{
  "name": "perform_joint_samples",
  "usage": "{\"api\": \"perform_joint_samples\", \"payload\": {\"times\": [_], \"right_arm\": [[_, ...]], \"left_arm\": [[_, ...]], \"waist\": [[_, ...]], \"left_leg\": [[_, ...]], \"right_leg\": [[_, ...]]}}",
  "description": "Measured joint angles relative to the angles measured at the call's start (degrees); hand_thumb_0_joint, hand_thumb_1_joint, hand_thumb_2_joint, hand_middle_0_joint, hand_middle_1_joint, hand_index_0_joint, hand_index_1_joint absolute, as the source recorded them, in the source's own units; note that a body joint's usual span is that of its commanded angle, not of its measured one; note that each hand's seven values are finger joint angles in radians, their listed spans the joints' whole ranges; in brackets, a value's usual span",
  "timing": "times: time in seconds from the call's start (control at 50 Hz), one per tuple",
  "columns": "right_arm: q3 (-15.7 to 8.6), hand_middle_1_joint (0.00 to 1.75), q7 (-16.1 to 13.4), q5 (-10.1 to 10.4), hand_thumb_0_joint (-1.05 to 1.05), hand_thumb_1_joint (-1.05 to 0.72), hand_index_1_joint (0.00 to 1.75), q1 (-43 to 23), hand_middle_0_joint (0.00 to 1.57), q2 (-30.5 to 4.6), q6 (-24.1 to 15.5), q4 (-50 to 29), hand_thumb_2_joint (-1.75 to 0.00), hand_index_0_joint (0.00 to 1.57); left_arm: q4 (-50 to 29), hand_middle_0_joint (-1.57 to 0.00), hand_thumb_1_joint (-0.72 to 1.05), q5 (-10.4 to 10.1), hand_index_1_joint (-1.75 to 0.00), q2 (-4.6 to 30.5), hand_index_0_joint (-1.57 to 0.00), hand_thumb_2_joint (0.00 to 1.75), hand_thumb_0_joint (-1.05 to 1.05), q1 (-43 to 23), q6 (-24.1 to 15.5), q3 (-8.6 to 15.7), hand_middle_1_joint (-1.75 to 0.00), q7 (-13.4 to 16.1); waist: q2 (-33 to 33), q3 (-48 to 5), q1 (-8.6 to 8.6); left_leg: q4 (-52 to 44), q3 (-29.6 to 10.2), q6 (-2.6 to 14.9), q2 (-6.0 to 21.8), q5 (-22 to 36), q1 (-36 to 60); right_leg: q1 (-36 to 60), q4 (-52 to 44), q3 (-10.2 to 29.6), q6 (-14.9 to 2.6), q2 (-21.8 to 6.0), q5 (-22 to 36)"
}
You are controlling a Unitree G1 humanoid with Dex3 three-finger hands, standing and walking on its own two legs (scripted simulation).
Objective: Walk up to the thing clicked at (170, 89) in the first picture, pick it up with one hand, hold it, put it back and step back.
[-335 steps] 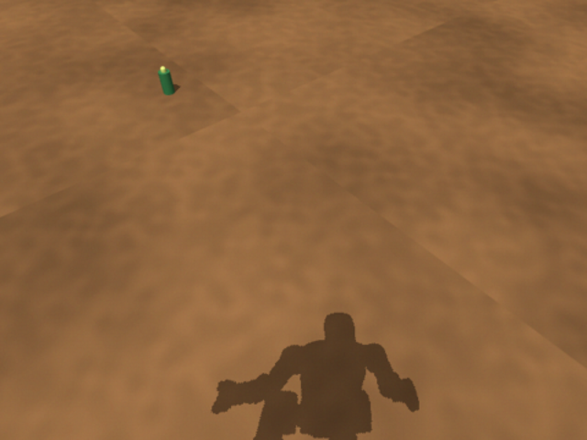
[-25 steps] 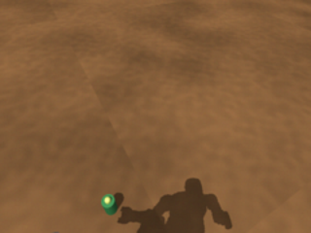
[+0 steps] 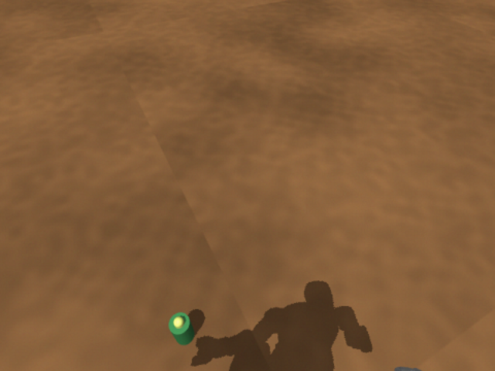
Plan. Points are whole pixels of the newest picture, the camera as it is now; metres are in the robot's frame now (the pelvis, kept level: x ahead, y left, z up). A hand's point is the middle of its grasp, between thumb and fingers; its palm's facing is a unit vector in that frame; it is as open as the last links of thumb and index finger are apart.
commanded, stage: walk up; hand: left
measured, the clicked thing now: (181, 327) +0.38 +0.23 -0.69
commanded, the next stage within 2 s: stand in 0.66 s
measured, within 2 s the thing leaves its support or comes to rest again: neither
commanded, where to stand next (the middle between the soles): +0.05 +0.00 m, yaw +1 degrees
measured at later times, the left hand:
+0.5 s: hand out of the picture +0.10 +0.25 -0.16, palm faces -0.01 -0.94 -0.33, open 7.4 cm
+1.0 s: hand out of the picture +0.09 +0.25 -0.16, palm faces -0.02 -0.94 -0.34, open 7.4 cm
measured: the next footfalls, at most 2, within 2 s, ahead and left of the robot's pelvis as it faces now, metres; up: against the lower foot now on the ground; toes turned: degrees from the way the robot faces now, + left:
none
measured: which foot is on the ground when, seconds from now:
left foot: down 0.00-1.00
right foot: down 0.00-1.00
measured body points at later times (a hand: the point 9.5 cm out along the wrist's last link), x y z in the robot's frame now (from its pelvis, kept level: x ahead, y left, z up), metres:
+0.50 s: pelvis +0.01 +0.00 +0.00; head +0.02 +0.00 +0.45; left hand +0.10 +0.29 -0.13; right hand +0.09 -0.30 -0.13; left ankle +0.01 +0.12 -0.75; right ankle +0.01 -0.13 -0.75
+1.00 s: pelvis +0.01 +0.00 +0.00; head +0.02 +0.00 +0.45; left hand +0.09 +0.30 -0.13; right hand +0.10 -0.30 -0.13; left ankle +0.01 +0.12 -0.75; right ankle +0.01 -0.13 -0.75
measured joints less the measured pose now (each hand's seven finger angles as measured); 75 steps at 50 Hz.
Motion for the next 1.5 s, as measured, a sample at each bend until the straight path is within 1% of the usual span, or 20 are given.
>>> {"api": "perform_joint_samples", "payload": {"times": [0.1, 0.26, 0.4, 0.7, 1.1, 1.5], "right_arm": [[0.0, 0.30, 0.0, 0.0, 0.01, -0.90, 0.30, 0.1, 0.21, 0.2, 0.3, 0.4, -0.90, 0.20], [-0.2, 0.30, -0.1, 0.0, 0.01, -0.90, 0.30, 0.4, 0.21, 0.2, 0.4, 0.7, -0.90, 0.20], [-0.3, 0.30, -0.3, -0.1, 0.01, -0.90, 0.30, 0.9, 0.21, 0.0, 0.4, 0.8, -0.90, 0.20], [-0.2, 0.30, -0.4, -0.2, 0.01, -0.90, 0.30, 1.3, 0.21, 0.3, 0.5, -0.1, -0.90, 0.20], [0.1, 0.30, -0.3, -0.2, 0.01, -0.90, 0.30, 1.1, 0.21, 0.1, 0.5, -0.5, -0.90, 0.20], [0.4, 0.30, -0.3, -0.3, 0.01, -0.90, 0.30, 2.1, 0.21, 0.0, 0.5, -0.8, -0.90, 0.20]], "left_arm": [[0.0, -0.21, 0.90, 0.1, -0.30, -0.3, -0.21, 0.89, 0.00, 0.2, 0.0, 0.1, -0.30, 0.1], [-0.1, -0.21, 0.90, 0.2, -0.30, -0.6, -0.21, 0.89, 0.00, -0.4, 0.0, 0.4, -0.30, 0.2], [-0.6, -0.21, 0.90, 0.3, -0.30, -0.6, -0.21, 0.89, 0.00, -0.9, 0.1, 0.5, -0.30, 0.3], [-1.6, -0.21, 0.90, 0.4, -0.30, -0.4, -0.21, 0.89, 0.00, -1.2, 0.2, 0.5, -0.30, 0.4], [-2.3, -0.21, 0.90, 0.2, -0.30, -0.1, -0.21, 0.89, 0.00, 0.4, 0.2, 0.0, -0.30, 0.3], [-2.9, -0.21, 0.90, 0.3, -0.30, -0.1, -0.21, 0.89, 0.00, 1.1, 0.1, -0.1, -0.30, 0.3]], "waist": [[0.1, 0.0, 0.06], [-0.4, 0.2, -0.39], [-0.8, 0.1, -0.80], [-0.7, -0.2, -1.10], [-0.5, 0.2, -0.65], [-0.4, -0.2, -0.62]], "left_leg": [[-0.6, -0.1, -0.08, 0.0, 0.1, 0.4], [-1.1, -0.2, -0.16, 0.0, 0.0, 0.7], [-1.3, -0.1, -0.20, 0.0, -0.2, 1.1], [-1.5, 0.2, -0.16, 0.0, -0.5, 1.8], [-2.1, -0.4, -0.35, -0.1, 0.1, 1.6], [-2.0, -0.6, -0.60, 0.1, 0.0, 1.9]], "right_leg": [[0.4, -0.6, -0.1, -0.03, 0.0, 0.0], [0.7, -1.0, -0.2, -0.06, 0.0, -0.1], [1.1, -1.2, -0.1, -0.06, 0.1, -0.3], [1.7, -1.4, 0.1, 0.03, 0.0, -0.5], [1.5, -1.5, -0.4, -0.17, 0.0, -0.4], [1.8, -1.2, -0.6, -0.42, 0.2, -0.7]]}}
